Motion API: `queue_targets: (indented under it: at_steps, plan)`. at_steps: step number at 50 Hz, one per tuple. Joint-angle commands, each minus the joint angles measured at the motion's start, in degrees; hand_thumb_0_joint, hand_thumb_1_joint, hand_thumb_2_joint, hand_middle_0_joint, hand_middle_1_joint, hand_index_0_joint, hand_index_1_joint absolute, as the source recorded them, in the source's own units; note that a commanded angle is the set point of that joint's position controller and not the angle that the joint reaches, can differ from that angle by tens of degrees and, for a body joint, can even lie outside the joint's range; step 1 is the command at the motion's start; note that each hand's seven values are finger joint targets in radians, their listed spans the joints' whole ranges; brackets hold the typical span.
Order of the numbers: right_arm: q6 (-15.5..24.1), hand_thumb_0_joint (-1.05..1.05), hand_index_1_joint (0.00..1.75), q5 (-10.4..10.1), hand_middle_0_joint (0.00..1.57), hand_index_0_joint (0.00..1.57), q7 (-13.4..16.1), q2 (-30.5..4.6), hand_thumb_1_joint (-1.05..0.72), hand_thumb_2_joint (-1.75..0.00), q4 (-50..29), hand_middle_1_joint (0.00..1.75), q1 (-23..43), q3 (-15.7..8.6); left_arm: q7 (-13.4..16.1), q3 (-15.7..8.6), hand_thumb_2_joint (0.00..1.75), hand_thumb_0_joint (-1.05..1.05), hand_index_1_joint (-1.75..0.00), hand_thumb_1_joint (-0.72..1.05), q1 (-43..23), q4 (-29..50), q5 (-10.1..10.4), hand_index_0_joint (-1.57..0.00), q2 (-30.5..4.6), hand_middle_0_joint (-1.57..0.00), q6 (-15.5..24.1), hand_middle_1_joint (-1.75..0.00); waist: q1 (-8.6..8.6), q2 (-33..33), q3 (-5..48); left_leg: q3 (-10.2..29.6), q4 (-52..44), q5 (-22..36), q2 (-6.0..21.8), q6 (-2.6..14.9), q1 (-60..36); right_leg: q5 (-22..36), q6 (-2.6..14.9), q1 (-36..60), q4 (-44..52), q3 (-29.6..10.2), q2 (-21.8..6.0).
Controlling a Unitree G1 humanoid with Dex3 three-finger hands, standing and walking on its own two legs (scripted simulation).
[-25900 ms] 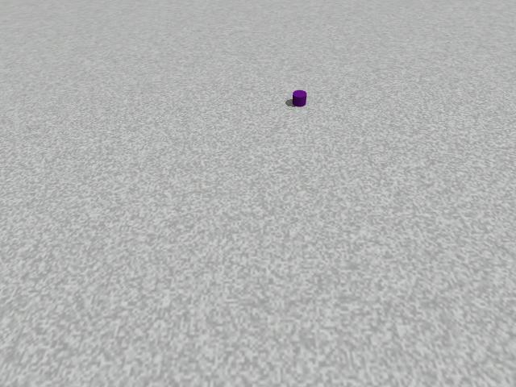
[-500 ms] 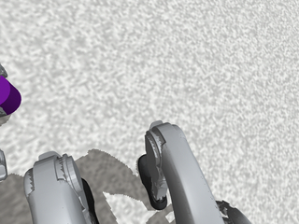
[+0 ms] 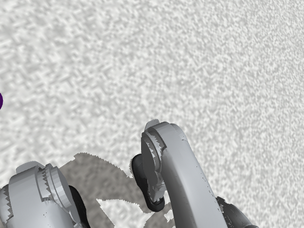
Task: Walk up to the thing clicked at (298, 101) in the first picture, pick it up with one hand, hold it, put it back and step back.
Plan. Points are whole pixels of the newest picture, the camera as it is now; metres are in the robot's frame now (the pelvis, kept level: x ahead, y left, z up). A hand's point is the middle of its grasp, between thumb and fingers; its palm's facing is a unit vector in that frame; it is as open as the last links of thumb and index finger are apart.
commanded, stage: rest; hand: left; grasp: from above
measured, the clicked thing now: out of the picture +0.49 +0.31 -0.25
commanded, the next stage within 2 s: open in 0.52 s
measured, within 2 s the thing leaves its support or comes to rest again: neither
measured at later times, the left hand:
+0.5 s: hand out of the picture +0.48 +0.31 -0.24, palm faces -0.46 -0.12 -0.88, open 11.6 cm
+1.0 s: hand out of the picture +0.48 +0.31 -0.24, palm faces -0.44 -0.11 -0.89, open 12.8 cm
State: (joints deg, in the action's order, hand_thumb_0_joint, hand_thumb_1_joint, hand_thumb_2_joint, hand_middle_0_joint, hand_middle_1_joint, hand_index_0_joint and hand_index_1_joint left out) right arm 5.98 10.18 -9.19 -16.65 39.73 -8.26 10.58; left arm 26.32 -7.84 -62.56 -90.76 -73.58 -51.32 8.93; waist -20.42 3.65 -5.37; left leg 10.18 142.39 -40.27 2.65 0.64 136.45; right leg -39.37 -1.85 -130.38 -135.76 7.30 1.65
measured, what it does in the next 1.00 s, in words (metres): stands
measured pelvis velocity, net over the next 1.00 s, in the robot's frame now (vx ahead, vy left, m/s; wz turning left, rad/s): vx -0.01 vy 0.00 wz -0.05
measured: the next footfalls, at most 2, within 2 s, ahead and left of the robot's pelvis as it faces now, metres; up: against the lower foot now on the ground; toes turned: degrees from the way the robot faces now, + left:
none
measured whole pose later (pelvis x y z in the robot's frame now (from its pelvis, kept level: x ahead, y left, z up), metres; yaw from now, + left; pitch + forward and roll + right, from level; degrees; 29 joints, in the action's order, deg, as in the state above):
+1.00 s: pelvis -0.01 +0.00 -0.01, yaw -3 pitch +28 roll -13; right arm 11.5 12.6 -10.9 -19.5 36.9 -7.8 17.9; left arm 30.5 -4.8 -65.6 -98.0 -72.5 -59.5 10.4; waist -23.1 7.4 -10.3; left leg 14.1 145.2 -39.9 2.9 0.5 135.5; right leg -37.3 -2.4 -128.4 -135.7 10.4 3.0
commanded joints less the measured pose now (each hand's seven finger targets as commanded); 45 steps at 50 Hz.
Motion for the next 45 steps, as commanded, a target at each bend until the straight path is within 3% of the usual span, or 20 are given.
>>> queue_targets:
  at_steps: [1, 2, 5, 6, 9, 10, 14, 15, 17, 21, 22, 26, 28, 29, 31, 32, 33, 37, 40, 45]
  plan:
    - [0.5, 0.0, 0.3, -0.1, 0.2, 0.2, 0.4, -17.6, -0.89, -0.89, 0.8, 0.3, -13.6, -4.2, 2.6, -0.2, 1.02, 0.0, -0.93, 0.55, -20.0, 7.9, 1.7, -0.9, -16.9, -0.88, 0.0, -0.95, -1.19, -27.5, 42.3, -4.2, -13.2, 15.0, 0.1, 0.32, -32.9, 17.9, 3.43, 21.4, 11.8, 5.3, 2.6]
    - [0.7, 0.0, 0.3, 0.1, 0.2, 0.2, 0.3, -17.6, -0.9, -0.89, 0.8, 0.3, -14.1, -3.9, 2.4, 0.3, 1.03, 0.0, -0.93, 0.56, -20.6, 8.3, 1.4, -0.91, -16.5, -0.88, 0.2, -0.96, -2.07, -28.0, 42.2, -4.1, -13.0, 15.6, 0.1, 0.28, -33.0, 18.5, 3.31, 22.4, 11.7, 5.3, 2.6]
    - [1.0, 0.0, 0.3, 0.3, 0.2, 0.2, 0.1, -17.7, -0.89, -0.89, 0.7, 0.3, -13.9, -3.1, 2.4, -0.3, 1.03, 0.0, -0.93, 0.54, -19.8, 7.5, 2.0, -0.9, -18.5, -0.88, 0.5, -0.96, -1.5, -25.7, 42.8, -4.3, -11.6, 16.3, 0.3, 0.8, -30.7, 20.1, 2.73, 25.4, 12.4, 5.0, 3.0]
    - [1.1, 0.0, 0.3, 0.4, 0.2, 0.2, 0.1, -17.9, -0.9, -0.89, 0.5, 0.3, -14.1, -2.8, 2.5, -0.4, 1.05, 0.0, -0.95, 0.56, -20.4, 8.0, 2.0, -0.91, -18.8, -0.89, 0.7, -0.97, -2.26, -25.8, 42.3, -4.3, -11.5, 16.7, 0.3, 0.77, -30.5, 20.4, 2.71, 25.9, 12.3, 5.1, 2.9]
    - [1.4, 0.0, 0.3, 0.8, 0.2, 0.2, -0.1, -18.2, -0.9, -0.9, 0.5, 0.3, -14.1, -2.2, 2.7, -0.7, 1.06, 0.0, -0.95, 0.58, -21.0, 9.0, 1.8, -0.93, -20.3, -0.91, 1.5, -0.97, -2.39, -27.5, 42.8, -3.9, -11.3, 17.9, 0.6, 0.45, -31.7, 21.3, 2.75, 26.8, 11.9, 5.4, 3.3]
    - [1.4, 0.0, 0.3, 0.8, 0.2, 0.2, 0.0, -18.7, -0.9, -0.89, 0.2, 0.3, -13.6, -1.9, 2.8, -0.1, 1.03, 0.0, -0.95, 0.59, -19.4, 6.7, 1.8, -0.93, -19.1, -0.9, 1.4, -0.97, -2.56, -27.0, 40.9, -3.8, -10.9, 18.0, 0.5, 0.25, -31.7, 20.9, 3.12, 25.1, 11.8, 5.8, 3.1]
    - [1.8, 0.0, 0.3, 1.1, 0.2, 0.2, -0.2, -18.9, -0.9, -0.89, -0.5, 0.3, -13.2, -1.4, 3.5, -0.6, 0.99, 0.0, -0.91, 0.58, -20.8, 8.7, 1.0, -0.92, -21.4, -0.9, 2.3, -0.94, -2.93, -29.4, 40.6, -3.0, -11.6, 16.8, 0.7, -0.11, -33.5, 19.3, 3.31, 23.9, 11.0, 6.5, 3.3]
    - [1.9, 0.0, 0.3, 1.1, 0.2, 0.2, -0.3, -19.0, -0.9, -0.9, -0.3, 0.3, -12.6, -1.4, 3.5, 0.7, 1.01, 0.0, -0.91, 0.56, -19.8, 6.3, 0.8, -0.91, -19.8, -0.89, 2.2, -0.93, -3.14, -29.2, 39.0, -3.0, -11.4, 16.0, 0.7, -0.13, -33.1, 18.6, 3.46, 22.3, 11.0, 6.7, 3.3]
    - [2.2, 0.0, 0.3, 1.4, 0.2, 0.2, -0.4, -19.0, -0.9, -0.89, -0.4, 0.3, -12.9, -1.0, 3.9, 1.1, 1.03, 0.0, -0.94, 0.55, -20.7, 6.7, 0.6, -0.9, -19.6, -0.88, 2.6, -0.96, -4.22, -28.5, 38.1, -2.6, -11.5, 15.2, 0.8, 0.04, -32.3, 18.3, 3.19, 23.0, 11.2, 6.9, 3.5]
    - [2.6, 0.0, 0.3, 1.5, 0.2, 0.2, -0.4, -19.7, -0.89, -0.89, -1.0, 0.3, -12.0, -0.4, 5.1, 1.0, 1.01, 0.0, -0.94, 0.56, -19.7, 3.8, 1.2, -0.89, -20.6, -0.86, 2.6, -0.98, -3.64, -27.5, 36.1, -2.5, -11.8, 12.7, 0.9, 0.25, -29.8, 16.6, 3.04, 22.5, 11.9, 7.3, 3.7]
    - [2.7, 0.0, 0.3, 1.5, 0.2, 0.2, -0.5, -19.6, -0.9, -0.9, -0.9, 0.3, -12.2, -0.3, 4.9, 2.0, 1.0, 0.0, -0.94, 0.55, -19.8, 3.0, 0.7, -0.89, -19.7, -0.86, 2.5, -0.97, -4.3, -27.1, 35.5, -2.5, -11.5, 12.2, 0.9, 0.34, -29.7, 16.2, 3.07, 22.2, 11.7, 7.1, 3.7]
    - [3.3, 0.0, 0.3, 1.6, 0.2, 0.2, -0.5, -20.1, -0.89, -0.9, -1.2, 0.3, -11.3, 0.3, 5.7, 2.5, 0.98, 0.0, -0.94, 0.52, -20.0, 1.6, 0.7, -0.87, -20.1, -0.83, 2.4, -0.97, -4.28, -27.5, 34.5, -1.8, -11.8, 11.5, 1.2, 0.15, -30.0, 15.5, 3.2, 20.9, 11.5, 7.7, 3.9]
    - [3.8, 0.0, 0.3, 1.7, 0.2, 0.2, -0.6, -20.7, -0.9, -0.9, -1.0, 0.3, -12.0, 0.1, 5.8, 2.9, 0.98, 0.0, -0.93, 0.51, -21.4, 1.9, 0.9, -0.86, -19.3, -0.83, 2.4, -0.97, -5.61, -26.6, 33.9, -1.3, -11.7, 12.3, 1.1, 0.01, -30.8, 16.3, 2.95, 20.2, 11.1, 8.1, 3.5]
    - [3.8, 0.0, 0.3, 1.6, 0.2, 0.2, -0.6, -20.6, -0.9, -0.9, -1.2, 0.3, -11.7, 0.6, 6.2, 2.6, 1.0, 0.0, -0.94, 0.49, -21.0, 1.8, 0.7, -0.85, -20.6, -0.82, 2.4, -0.97, -4.84, -27.2, 34.4, -1.4, -12.0, 12.4, 1.2, 0.03, -30.5, 16.3, 3.08, 21.3, 11.3, 8.0, 3.9]
    - [4.2, 0.0, 0.3, 1.7, 0.2, 0.2, -0.7, -20.8, -0.9, -0.9, -1.4, 0.3, -11.5, 0.6, 6.2, 3.0, 0.98, 0.0, -0.93, 0.5, -20.5, 0.0, 0.9, -0.86, -20.0, -0.83, 2.3, -0.96, -5.15, -26.6, 32.9, -1.0, -11.9, 12.0, 1.2, 0.02, -29.9, 16.1, 2.95, 20.3, 11.2, 8.3, 3.7]
    - [4.3, 0.0, 0.3, 1.7, 0.2, 0.2, -0.7, -20.6, -0.89, -0.89, -1.2, 0.3, -11.3, 0.9, 6.3, 3.5, 0.98, 0.0, -0.94, 0.42, -20.5, 0.2, 0.8, -0.78, -19.5, -0.75, 2.4, -0.96, -5.15, -26.6, 33.3, -1.1, -11.9, 12.0, 1.3, 0.01, -30.4, 16.1, 3.05, 20.8, 11.3, 8.1, 3.9]
    - [4.3, 0.0, 0.3, 1.8, 0.2, 0.2, -0.7, -20.9, -0.89, -0.89, -1.5, 0.3, -11.2, 0.9, 6.7, 2.6, 0.97, 0.0, -0.95, 0.34, -21.9, 1.9, 0.8, -0.7, -21.2, -0.67, 2.6, -0.98, -5.11, -27.6, 35.0, -1.2, -12.0, 12.2, 1.3, -0.09, -31.0, 16.4, 2.97, 21.5, 11.5, 8.2, 3.9]
    - [4.9, 0.0, 0.3, 1.9, 0.2, 0.2, -1.0, -21.1, -0.89, -0.89, -1.4, 0.3, -11.5, 1.2, 7.1, 2.7, 0.86, 0.0, -0.93, 0.02, -20.8, 0.0, 1.0, -0.42, -21.0, -0.38, 2.0, -0.97, -5.15, -28.2, 33.5, -1.1, -12.0, 12.9, 1.3, -0.25, -30.7, 17.0, 3.0, 21.3, 11.1, 8.3, 3.7]
    - [5.2, 0.0, 0.3, 2.0, 0.2, 0.2, -1.0, -21.0, -0.89, -0.89, -1.9, 0.3, -11.2, 1.6, 7.1, 2.6, 0.86, 0.0, -0.95, -0.2, -21.4, 1.0, 1.2, -0.31, -22.2, -0.28, 2.0, -0.99, -5.22, -27.8, 33.8, -1.7, -11.2, 12.0, 1.3, 0.22, -29.2, 16.7, 2.77, 22.9, 12.0, 8.0, 4.0]
    - [5.6, 0.0, 0.3, 2.2, 0.2, 0.2, -1.1, -21.1, -0.89, -0.9, -1.6, 0.3, -11.5, 1.9, 7.1, 2.4, 0.91, 0.0, -1.0, -0.37, -21.3, 2.3, 1.8, -0.18, -22.7, -0.16, 1.9, -1.03, -5.22, -28.3, 35.3, -1.6, -10.9, 12.8, 1.5, 0.13, -30.0, 17.4, 2.64, 24.3, 12.1, 8.1, 4.1]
